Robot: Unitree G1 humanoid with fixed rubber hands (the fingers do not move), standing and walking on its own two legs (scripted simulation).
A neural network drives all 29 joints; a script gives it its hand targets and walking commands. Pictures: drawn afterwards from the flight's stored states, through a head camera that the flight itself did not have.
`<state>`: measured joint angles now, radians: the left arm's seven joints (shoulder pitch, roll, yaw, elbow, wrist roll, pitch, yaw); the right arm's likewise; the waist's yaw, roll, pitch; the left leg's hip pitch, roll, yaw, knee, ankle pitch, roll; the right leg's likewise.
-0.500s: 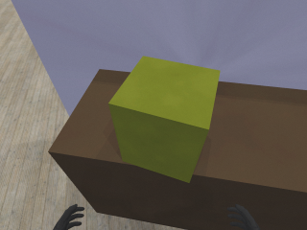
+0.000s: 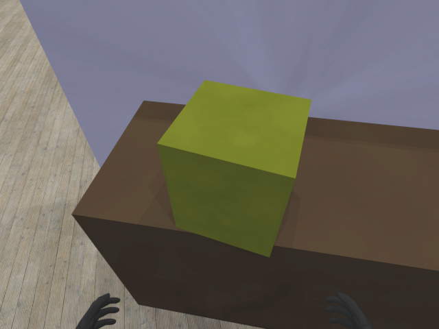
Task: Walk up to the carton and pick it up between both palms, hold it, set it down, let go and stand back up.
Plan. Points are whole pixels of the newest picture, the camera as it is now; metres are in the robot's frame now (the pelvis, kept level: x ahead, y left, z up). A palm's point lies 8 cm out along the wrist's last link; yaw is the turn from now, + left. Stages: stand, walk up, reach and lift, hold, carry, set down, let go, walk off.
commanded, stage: stand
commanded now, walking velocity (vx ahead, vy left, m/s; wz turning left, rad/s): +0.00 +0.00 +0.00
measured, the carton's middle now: (237, 169) +0.42 -0.02 +0.07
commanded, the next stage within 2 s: walk up in 0.46 s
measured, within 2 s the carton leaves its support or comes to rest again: neither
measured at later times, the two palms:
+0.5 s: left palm out of the picture +0.14 +0.25 -0.08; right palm out of the picture +0.14 -0.24 -0.08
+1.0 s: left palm out of the picture +0.05 +0.42 -0.08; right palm out of the picture +0.12 -0.20 -0.11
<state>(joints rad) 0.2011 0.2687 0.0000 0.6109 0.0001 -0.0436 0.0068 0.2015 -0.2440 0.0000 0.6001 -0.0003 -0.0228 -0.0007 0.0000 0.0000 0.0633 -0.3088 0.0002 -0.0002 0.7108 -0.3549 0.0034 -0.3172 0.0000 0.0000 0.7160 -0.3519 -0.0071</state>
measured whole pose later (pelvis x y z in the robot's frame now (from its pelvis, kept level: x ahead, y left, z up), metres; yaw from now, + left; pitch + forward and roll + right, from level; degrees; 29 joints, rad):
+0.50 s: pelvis -0.01 +0.00 +0.00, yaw +0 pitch -3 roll +0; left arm 0.20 0.27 0.00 0.63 0.00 -0.05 0.01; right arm 0.20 -0.25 0.00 0.60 0.00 -0.02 0.00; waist 0.00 0.00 0.06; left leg -0.31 0.00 0.00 0.71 -0.35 0.00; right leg -0.32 0.00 0.00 0.72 -0.34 -0.01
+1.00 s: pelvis -0.02 +0.10 -0.02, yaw +1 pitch -6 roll -3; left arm 0.38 0.42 0.01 0.63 0.00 -0.08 0.09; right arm 0.21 -0.41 -0.09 0.60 -0.06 0.05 0.07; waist 0.00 0.11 0.16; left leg -0.41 0.02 -0.08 0.91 -0.41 0.03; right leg -0.34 -0.09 0.05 0.81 -0.39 0.02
